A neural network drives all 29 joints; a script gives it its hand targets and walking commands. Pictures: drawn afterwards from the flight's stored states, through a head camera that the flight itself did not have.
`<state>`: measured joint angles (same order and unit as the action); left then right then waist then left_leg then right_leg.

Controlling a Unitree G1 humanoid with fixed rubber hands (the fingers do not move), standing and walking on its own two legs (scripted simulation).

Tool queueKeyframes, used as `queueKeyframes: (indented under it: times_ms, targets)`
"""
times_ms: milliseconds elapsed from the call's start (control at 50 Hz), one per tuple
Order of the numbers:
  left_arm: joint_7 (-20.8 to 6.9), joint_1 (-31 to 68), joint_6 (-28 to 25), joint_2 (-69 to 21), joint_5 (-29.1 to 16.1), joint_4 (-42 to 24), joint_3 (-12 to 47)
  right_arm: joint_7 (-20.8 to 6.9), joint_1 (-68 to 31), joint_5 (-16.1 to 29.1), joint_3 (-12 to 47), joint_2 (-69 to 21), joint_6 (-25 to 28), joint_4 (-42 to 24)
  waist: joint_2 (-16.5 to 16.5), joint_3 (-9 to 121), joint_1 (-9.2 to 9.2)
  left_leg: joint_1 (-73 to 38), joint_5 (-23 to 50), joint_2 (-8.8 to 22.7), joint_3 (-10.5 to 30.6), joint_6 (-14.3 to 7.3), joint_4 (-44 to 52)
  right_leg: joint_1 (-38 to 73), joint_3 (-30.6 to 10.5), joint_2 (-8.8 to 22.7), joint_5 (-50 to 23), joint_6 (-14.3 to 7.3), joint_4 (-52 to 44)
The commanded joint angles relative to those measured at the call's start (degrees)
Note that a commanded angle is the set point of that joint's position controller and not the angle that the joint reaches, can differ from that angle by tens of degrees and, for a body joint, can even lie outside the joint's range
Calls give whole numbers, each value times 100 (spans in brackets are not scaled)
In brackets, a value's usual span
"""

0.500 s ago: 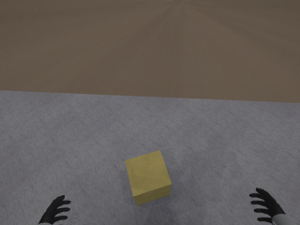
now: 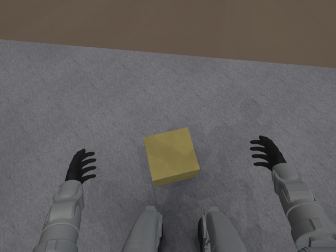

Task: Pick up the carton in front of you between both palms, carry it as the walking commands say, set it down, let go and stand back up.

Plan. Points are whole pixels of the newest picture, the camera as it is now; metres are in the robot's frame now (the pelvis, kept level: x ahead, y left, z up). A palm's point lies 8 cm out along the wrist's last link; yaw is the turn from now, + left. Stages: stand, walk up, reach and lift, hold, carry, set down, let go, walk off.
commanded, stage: reach and lift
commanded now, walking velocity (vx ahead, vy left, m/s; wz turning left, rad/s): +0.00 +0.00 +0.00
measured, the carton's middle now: (171, 158) +0.43 +0.05 -0.58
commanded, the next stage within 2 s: none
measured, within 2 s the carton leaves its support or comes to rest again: neither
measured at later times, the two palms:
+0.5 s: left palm (104, 140) +0.38 +0.24 -0.14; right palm (231, 111) +0.48 -0.14 -0.14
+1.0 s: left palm (121, 156) +0.38 +0.24 -0.35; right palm (215, 137) +0.47 -0.13 -0.37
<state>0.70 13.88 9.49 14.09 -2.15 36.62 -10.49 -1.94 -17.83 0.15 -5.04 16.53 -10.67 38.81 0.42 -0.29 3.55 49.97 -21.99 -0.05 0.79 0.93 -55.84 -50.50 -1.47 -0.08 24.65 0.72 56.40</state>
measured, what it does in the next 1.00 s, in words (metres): lowers itself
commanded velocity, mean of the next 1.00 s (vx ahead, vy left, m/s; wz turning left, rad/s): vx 0.00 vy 0.00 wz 0.00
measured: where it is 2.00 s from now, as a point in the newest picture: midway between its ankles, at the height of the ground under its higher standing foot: (180, 249)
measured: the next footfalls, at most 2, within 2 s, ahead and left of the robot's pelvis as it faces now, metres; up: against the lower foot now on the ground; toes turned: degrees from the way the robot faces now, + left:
none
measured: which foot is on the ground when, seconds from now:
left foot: down 0.00-1.00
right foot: down 0.00-1.00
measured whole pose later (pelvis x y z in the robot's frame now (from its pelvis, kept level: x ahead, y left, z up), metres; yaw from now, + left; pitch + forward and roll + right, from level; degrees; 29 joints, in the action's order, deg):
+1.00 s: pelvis -0.06 -0.01 -0.20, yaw +4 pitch +53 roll +4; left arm 4.9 58.3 2.1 9.1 -4.6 48.3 -22.2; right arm 3.1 -68.9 -0.2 -6.6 18.7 -5.7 55.5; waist 1.0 3.5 6.2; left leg 119.1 -29.0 -2.0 1.2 3.1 -94.9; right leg -120.4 -4.0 -2.4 29.8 1.1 97.1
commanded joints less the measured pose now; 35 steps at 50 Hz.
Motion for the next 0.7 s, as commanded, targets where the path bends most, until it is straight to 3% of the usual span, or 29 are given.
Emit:
queueKeyframes:
  times_ms: [0,60,100,220,360,480,580,680]
  targets:
    - [106,766,-133,635,-104,-334,-288,21,-1348,44,-163,724,84,-316,115,2953,166,-466,2787,-205,-188,210,187,1264,-28,-208,-2822,24,-98]
    - [149,1517,-158,706,-151,-438,-367,61,-2046,43,-271,702,62,-210,316,3718,159,92,2680,-272,-231,208,194,1576,-28,-212,-3208,69,130]
    - [192,2055,-113,695,-205,-379,-435,80,-2629,64,-303,786,16,-13,248,3875,203,104,2423,-257,-248,215,167,1114,16,-235,-2541,56,49]
    - [266,3904,175,475,-258,-35,-631,-16,-4658,62,-395,929,-221,702,267,3971,326,791,667,-217,-421,235,190,183,84,-218,-677,28,-47]
    - [444,5394,336,240,-16,381,-1061,-154,-6553,-121,-544,1159,-297,1542,408,4541,559,1275,195,-269,-567,274,-101,-448,173,-322,-132,1,242]
    - [503,5736,173,73,303,179,-1494,-150,-7175,-474,-762,1175,-160,1717,661,5626,697,1326,850,-352,-640,330,-237,-192,169,-420,-859,7,425]
    - [359,5422,-158,-149,439,-7,-1652,-77,-6968,-693,-914,778,87,1568,783,5908,683,1940,1880,-392,-696,335,-481,-38,57,-445,-2141,-15,741]
    - [198,4979,-527,-334,543,346,-1792,65,-6442,-828,-1018,314,348,1584,790,5697,611,3095,2380,-393,-635,373,-1157,-811,-72,-392,-2992,12,1454]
